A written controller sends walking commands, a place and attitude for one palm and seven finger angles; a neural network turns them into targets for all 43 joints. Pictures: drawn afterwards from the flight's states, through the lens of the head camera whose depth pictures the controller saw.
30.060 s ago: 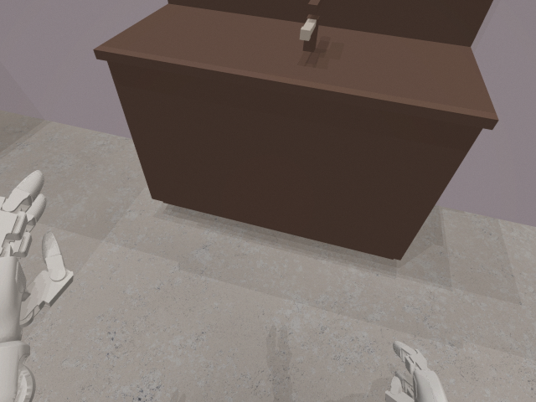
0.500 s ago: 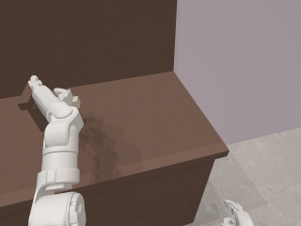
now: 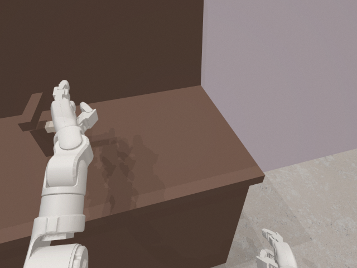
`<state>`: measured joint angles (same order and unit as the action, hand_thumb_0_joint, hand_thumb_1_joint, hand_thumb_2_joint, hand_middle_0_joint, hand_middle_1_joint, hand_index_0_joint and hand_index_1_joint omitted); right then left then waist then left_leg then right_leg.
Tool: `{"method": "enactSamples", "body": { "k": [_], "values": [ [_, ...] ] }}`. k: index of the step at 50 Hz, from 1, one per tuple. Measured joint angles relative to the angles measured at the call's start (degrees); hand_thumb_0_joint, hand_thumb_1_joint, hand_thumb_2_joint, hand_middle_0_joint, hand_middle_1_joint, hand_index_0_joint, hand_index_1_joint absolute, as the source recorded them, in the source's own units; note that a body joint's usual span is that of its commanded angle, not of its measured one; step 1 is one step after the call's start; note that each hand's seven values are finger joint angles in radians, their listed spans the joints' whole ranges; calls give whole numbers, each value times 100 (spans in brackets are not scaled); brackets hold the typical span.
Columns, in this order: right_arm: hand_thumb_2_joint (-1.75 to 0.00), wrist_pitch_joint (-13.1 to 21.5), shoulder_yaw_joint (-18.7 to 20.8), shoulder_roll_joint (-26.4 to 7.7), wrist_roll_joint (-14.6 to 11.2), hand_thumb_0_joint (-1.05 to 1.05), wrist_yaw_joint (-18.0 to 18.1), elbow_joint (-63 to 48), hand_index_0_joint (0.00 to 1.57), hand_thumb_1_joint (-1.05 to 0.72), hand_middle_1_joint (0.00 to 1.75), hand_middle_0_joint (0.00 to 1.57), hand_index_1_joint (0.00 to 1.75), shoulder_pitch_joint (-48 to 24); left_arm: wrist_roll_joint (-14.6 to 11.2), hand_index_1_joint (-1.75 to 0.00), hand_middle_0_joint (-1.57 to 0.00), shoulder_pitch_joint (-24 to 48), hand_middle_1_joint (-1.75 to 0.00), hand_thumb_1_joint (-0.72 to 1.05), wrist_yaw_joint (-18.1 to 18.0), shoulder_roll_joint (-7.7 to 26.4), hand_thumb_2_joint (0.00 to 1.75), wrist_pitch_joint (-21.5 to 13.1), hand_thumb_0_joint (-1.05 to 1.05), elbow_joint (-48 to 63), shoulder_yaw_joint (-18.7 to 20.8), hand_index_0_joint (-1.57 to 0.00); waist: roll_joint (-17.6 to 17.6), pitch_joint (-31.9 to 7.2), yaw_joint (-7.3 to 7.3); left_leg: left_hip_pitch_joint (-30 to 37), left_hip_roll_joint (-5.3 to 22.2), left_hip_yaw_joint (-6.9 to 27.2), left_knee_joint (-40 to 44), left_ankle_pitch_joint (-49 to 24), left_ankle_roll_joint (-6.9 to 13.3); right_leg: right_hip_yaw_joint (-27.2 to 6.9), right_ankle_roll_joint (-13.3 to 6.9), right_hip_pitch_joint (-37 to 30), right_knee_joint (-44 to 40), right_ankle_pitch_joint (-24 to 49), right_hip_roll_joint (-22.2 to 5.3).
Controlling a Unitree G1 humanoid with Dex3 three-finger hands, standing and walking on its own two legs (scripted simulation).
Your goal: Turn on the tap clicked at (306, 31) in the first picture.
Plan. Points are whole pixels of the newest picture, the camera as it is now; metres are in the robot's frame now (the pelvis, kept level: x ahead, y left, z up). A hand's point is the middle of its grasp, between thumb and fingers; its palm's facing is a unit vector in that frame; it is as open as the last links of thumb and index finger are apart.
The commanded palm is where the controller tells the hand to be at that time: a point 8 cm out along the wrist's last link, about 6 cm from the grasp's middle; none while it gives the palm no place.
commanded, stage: draw the hand back beside the body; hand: left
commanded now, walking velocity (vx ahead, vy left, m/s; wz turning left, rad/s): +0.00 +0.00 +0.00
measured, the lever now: (85, 122) +0.44 +0.31 +0.12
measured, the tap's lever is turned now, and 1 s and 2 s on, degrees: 86 86 86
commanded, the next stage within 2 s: step back with the hand held close in 1.34 s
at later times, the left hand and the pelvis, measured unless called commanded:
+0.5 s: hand (74, 154) +0.27 +0.23 +0.18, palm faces +0.34 -0.91 -0.24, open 7.6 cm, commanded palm +0.22 +0.28 +0.18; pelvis -0.01 +0.01 +0.00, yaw +0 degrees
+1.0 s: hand (50, 186) +0.21 +0.26 +0.15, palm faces +0.35 -0.89 -0.30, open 7.4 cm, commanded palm +0.17 +0.31 +0.17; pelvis +0.01 +0.03 +0.00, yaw +0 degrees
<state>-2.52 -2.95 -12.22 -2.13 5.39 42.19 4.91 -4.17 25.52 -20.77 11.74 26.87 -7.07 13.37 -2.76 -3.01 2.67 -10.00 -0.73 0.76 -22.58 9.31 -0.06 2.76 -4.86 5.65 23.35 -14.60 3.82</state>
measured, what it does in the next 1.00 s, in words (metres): stands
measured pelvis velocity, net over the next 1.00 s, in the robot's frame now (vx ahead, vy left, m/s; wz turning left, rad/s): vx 0.01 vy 0.03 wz -0.01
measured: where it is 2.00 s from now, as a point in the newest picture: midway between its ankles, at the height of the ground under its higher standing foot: outside the picture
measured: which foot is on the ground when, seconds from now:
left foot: down 0.00-1.00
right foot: down 0.00-1.00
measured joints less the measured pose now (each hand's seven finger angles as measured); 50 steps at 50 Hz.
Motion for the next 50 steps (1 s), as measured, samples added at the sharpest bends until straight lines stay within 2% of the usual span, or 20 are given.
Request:
{"method": "enactSamples", "body": {
  "k": [2,4,5,8,11,14,17,19,21,26,29,33,40,45,50],
  "values": [
    [-90,-55,-23,-29,-64,2,93,-102,20,-91,30,20,30,129,-268,-15,-15,-421,-15,90,573,149,90,-25,1,283,42,-15,-5,-29,-41,108,42,-70,48,12,-11,-77,-6,-93,-69,29,37],
    [-90,-70,-29,-70,-119,2,150,-153,20,-91,30,20,30,237,-551,-16,-16,-825,-16,90,854,237,90,49,1,527,188,-16,-3,-60,-72,191,90,-129,55,41,-28,-141,-19,-178,-126,53,81],
    [-90,-58,-14,-96,-88,2,119,-179,20,-91,30,20,30,275,-583,-16,-16,-1061,-16,90,956,323,90,-96,1,572,221,-16,-11,-58,-116,203,113,-136,22,65,-33,-150,-24,-211,-144,60,104],
    [-90,61,64,-175,-11,2,-32,-292,20,-91,30,20,30,406,-551,-17,-17,-1866,-17,90,1261,715,90,-921,1,534,286,-17,-17,21,-236,167,177,-127,-137,153,-39,-146,-49,-242,-139,60,169],
    [-90,271,180,-284,16,2,-93,-351,20,-91,30,20,30,611,-426,-18,-17,-2510,-18,89,1361,956,90,-1577,1,718,387,-17,-27,191,-178,157,222,-93,-229,192,-50,-120,-69,-309,-199,96,218],
    [-90,510,273,-419,34,2,-98,-254,20,-91,30,20,30,784,-305,-18,-17,-2715,-19,90,1324,970,90,-2157,2,1005,362,-17,-88,382,12,168,208,-6,-258,172,-43,-38,-56,-408,-302,153,215],
    [-90,671,303,-474,49,2,-91,-71,20,-91,30,20,30,778,-226,-19,-17,-2560,-19,90,1282,875,90,-2673,2,1148,205,-17,-151,511,171,179,153,80,-225,110,-1,51,-25,-466,-374,201,173],
    [-90,712,290,-440,49,2,-98,3,20,-91,30,20,30,671,-193,-20,-17,-2437,-20,90,1295,808,90,-2941,2,1131,72,-17,-172,546,192,184,115,107,-174,59,32,82,-4,-468,-395,224,139],
    [-90,707,258,-353,49,2,-117,-3,20,-91,30,20,30,527,-180,-20,-17,-2400,-21,90,1345,762,91,-3113,1,1067,-54,-17,-171,540,149,187,90,99,-115,16,55,79,13,-446,-403,241,112],
    [-90,634,133,-74,74,2,-194,-261,20,-91,30,20,30,288,-193,-22,-18,-2863,-22,90,1565,720,90,-3221,1,1071,-206,-18,-143,429,-50,243,90,-42,0,-8,62,-61,44,-414,-414,256,91],
    [-90,609,80,22,111,2,-227,-427,20,-91,30,20,30,315,-198,-23,-18,-3363,-23,89,1669,722,90,-3194,1,1345,-176,-19,-127,344,-102,291,99,-118,3,43,67,-140,60,-448,-430,238,93],
    [-90,592,74,11,150,2,-238,-502,20,-91,30,20,30,448,-194,-24,-19,-3854,-24,89,1702,783,90,-3186,1,1798,-44,-20,-108,280,-32,325,90,-121,-67,132,91,-148,87,-531,-457,199,85],
    [-90,585,108,-166,160,2,-229,-405,20,-91,30,20,30,489,-157,-26,-20,-4014,-26,89,1603,716,90,-3198,1,2112,82,-20,-107,398,160,314,8,-38,-149,171,153,-57,150,-584,-440,157,15],
    [-90,626,104,-166,196,2,-234,-421,20,-91,30,20,30,437,-123,-28,-20,-4346,-28,90,1587,598,90,-3183,1,2377,-102,-20,-82,417,150,302,-45,-53,-111,150,196,-65,192,-540,-408,138,-41],
    [-90,631,85,-76,220,2,-261,-487,20,-91,30,20,30,463,-93,-29,-20,-4830,-29,89,1611,725,90,-3176,1,2711,-87,-21,-16,328,109,296,-42,-79,-156,208,205,-93,204,-545,-400,110,-40]
  ]
}}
